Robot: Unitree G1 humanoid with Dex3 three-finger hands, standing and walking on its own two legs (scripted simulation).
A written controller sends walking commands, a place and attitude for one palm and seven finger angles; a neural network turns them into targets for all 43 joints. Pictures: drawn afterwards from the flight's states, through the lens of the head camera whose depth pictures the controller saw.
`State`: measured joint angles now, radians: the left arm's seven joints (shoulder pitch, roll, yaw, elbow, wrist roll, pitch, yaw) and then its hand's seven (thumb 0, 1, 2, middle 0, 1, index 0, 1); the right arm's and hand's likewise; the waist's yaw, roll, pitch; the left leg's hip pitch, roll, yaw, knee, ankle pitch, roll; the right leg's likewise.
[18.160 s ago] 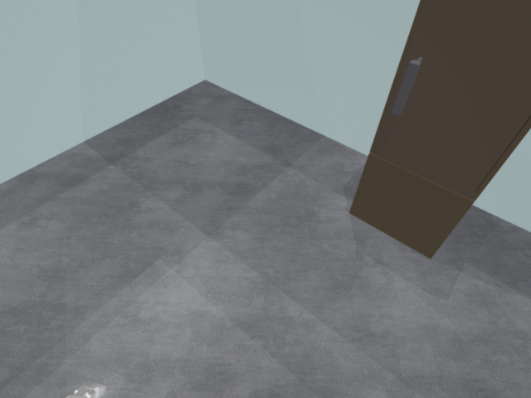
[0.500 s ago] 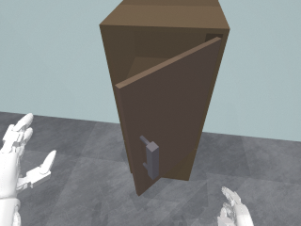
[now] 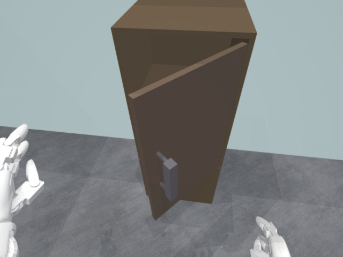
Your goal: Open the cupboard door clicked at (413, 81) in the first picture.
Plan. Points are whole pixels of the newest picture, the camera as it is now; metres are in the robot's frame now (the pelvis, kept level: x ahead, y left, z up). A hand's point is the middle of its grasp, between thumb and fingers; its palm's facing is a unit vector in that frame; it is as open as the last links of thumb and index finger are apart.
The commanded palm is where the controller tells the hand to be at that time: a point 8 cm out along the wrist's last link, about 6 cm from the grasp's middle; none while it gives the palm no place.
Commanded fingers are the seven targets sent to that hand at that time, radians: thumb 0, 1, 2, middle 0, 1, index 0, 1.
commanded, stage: step back with the hand held close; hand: left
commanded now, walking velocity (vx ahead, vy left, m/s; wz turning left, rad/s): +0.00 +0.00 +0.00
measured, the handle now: (165, 176) +0.34 +0.07 -0.04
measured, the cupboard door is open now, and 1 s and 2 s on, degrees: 49 49 49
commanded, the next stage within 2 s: stop stepping back and stand still in 1.36 s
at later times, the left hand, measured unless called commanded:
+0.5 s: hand (19, 203) +0.15 +0.28 +0.15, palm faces +0.38 -0.76 -0.52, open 7.4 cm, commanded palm +0.09 +0.32 +0.17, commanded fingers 0.00 0.90 0.90 -0.20 -0.30 -0.20 -0.30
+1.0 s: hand out of the picture +0.08 +0.29 +0.16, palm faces +0.46 -0.71 -0.53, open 7.4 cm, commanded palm +0.01 +0.32 +0.17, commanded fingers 0.00 0.90 0.90 -0.20 -0.30 -0.20 -0.30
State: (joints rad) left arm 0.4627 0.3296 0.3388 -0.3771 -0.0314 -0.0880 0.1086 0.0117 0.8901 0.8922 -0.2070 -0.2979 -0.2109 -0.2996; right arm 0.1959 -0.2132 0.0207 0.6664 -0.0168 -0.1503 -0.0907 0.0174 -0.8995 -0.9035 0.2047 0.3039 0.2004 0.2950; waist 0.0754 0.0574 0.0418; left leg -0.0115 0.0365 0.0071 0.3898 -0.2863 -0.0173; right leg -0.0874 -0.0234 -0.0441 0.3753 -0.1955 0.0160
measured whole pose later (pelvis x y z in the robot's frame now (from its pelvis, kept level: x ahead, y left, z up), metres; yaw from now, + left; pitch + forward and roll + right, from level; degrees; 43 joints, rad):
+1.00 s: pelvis -0.11 +0.01 -0.02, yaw +2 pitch -1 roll -1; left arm 0.53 0.43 0.47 -0.51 0.00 -0.25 0.14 0.01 0.89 0.89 -0.21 -0.30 -0.21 -0.30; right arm 0.20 -0.21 0.00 0.60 -0.01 -0.11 -0.08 0.02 -0.90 -0.90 0.21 0.30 0.20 0.30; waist 0.01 0.00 0.07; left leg -0.41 0.01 -0.04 0.62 -0.21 0.00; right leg -0.37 0.02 0.03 0.56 -0.18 0.02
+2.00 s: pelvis -0.27 +0.00 -0.02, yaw +0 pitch -3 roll -2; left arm 0.53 0.40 0.41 -0.43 -0.03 -0.22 0.15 0.01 0.89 0.89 -0.21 -0.30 -0.21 -0.30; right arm 0.30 -0.23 -0.01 0.70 -0.01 -0.13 -0.11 0.02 -0.90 -0.90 0.20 0.30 0.20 0.29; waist -0.01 -0.01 -0.04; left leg -0.38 -0.02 0.02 0.58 -0.14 0.04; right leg -0.11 0.04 0.00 0.58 -0.44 -0.02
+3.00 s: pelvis -0.31 +0.00 +0.00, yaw +3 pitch -2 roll +0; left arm 0.28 0.25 0.02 1.18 0.01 0.01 0.01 0.00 0.92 0.89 -0.20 -0.30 -0.20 -0.30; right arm 0.24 -0.19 0.00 1.15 -0.02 0.02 -0.02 0.01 -0.90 -0.90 0.20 0.30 0.20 0.29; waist 0.01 0.03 0.08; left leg -0.24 -0.01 -0.04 0.41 -0.13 0.00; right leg -0.13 0.05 -0.06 0.41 -0.24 -0.06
